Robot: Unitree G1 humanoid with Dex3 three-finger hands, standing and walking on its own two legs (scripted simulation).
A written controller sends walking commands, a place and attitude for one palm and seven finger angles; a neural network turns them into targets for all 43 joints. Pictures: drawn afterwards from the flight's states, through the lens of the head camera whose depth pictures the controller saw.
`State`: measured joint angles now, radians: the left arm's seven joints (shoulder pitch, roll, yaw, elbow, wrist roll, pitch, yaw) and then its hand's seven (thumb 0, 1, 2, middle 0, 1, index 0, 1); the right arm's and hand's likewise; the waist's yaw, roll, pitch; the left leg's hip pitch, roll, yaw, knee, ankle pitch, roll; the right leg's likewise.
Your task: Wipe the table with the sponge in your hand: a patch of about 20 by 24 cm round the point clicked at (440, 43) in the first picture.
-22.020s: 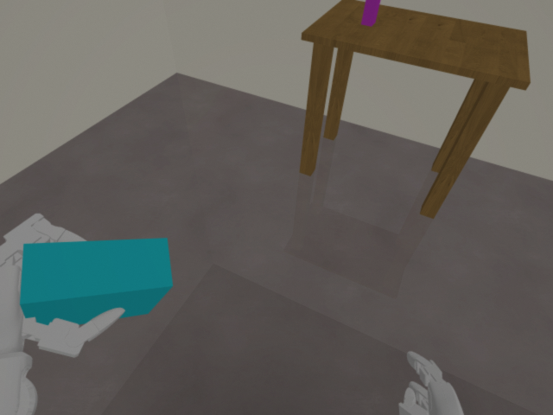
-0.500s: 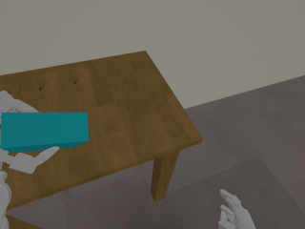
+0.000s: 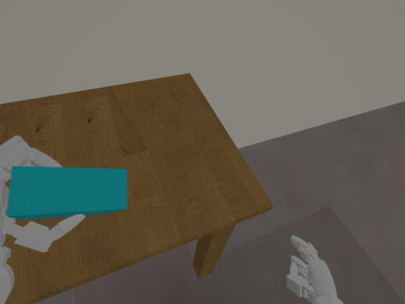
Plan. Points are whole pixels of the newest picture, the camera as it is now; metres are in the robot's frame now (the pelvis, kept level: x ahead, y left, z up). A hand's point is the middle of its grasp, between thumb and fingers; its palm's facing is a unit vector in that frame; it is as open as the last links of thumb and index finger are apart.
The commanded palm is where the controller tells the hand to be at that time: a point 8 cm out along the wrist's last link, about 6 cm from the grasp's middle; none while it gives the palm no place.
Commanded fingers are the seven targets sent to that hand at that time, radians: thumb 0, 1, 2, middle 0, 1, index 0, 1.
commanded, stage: come to a stop and stand still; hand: left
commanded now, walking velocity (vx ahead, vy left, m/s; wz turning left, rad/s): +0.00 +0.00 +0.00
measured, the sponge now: (86, 195) +0.24 +0.20 +0.14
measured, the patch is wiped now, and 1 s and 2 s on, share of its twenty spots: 0.00 0.00 0.00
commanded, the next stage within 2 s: look again from close up in 0.12 s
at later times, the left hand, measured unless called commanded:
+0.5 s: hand (32, 214) +0.19 +0.25 +0.16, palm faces +0.39 -0.85 -0.35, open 9.8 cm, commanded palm +0.13 +0.28 +0.18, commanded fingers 0.00 0.10 1.30 -1.20 -1.60 -1.20 -1.60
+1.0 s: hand (46, 201) +0.21 +0.23 +0.18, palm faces +0.34 -0.85 -0.41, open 9.8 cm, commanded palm +0.13 +0.27 +0.18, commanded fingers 0.00 0.10 1.30 -1.20 -1.60 -1.20 -1.60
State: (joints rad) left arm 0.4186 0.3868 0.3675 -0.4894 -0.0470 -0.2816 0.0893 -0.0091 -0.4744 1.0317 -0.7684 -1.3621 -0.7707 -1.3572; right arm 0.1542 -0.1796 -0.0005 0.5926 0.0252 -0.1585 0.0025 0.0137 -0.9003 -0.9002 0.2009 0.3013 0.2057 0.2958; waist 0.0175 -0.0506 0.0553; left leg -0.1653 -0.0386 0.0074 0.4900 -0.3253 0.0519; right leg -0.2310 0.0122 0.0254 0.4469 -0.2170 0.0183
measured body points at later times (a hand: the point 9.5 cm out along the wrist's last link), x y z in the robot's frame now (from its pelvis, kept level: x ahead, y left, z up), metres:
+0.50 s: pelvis -0.02 +0.00 +0.00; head +0.00 +0.02 +0.45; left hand +0.17 +0.29 +0.18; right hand +0.15 -0.22 -0.07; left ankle -0.04 +0.08 -0.74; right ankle +0.01 -0.14 -0.74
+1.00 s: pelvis -0.03 -0.01 +0.00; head +0.00 +0.00 +0.45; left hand +0.18 +0.27 +0.20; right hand +0.13 -0.23 -0.09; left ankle -0.04 +0.08 -0.74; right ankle +0.01 -0.14 -0.74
